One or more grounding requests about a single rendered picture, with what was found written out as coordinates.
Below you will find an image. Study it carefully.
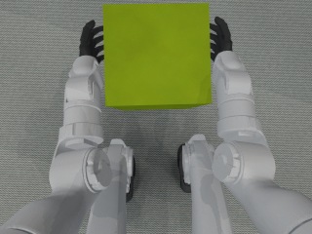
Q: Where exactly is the right robot forearm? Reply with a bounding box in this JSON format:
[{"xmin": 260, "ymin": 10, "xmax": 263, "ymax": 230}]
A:
[{"xmin": 211, "ymin": 51, "xmax": 276, "ymax": 165}]

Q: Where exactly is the robot left hand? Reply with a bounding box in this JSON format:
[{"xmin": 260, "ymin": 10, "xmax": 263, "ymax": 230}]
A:
[{"xmin": 79, "ymin": 19, "xmax": 104, "ymax": 63}]

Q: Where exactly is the carton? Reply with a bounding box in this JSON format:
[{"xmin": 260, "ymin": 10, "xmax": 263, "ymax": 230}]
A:
[{"xmin": 102, "ymin": 3, "xmax": 212, "ymax": 110}]

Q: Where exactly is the right robot upper arm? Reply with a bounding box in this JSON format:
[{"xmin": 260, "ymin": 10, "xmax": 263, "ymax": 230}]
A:
[{"xmin": 212, "ymin": 140, "xmax": 312, "ymax": 234}]

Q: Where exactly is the robot right foot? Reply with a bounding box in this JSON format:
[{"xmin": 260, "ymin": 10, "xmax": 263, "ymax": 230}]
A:
[{"xmin": 177, "ymin": 143, "xmax": 191, "ymax": 193}]

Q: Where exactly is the robot right thigh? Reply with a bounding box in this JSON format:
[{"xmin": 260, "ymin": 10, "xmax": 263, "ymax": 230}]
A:
[{"xmin": 182, "ymin": 140, "xmax": 235, "ymax": 234}]

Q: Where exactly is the left robot forearm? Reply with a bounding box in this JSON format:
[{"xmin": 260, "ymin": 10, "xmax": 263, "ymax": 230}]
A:
[{"xmin": 49, "ymin": 56, "xmax": 104, "ymax": 181}]

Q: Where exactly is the robot right hand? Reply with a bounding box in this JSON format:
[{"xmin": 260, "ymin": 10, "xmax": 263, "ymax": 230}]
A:
[{"xmin": 210, "ymin": 17, "xmax": 233, "ymax": 62}]

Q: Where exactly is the left robot upper arm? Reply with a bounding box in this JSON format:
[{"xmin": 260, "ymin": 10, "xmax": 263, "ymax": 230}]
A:
[{"xmin": 0, "ymin": 147, "xmax": 113, "ymax": 234}]

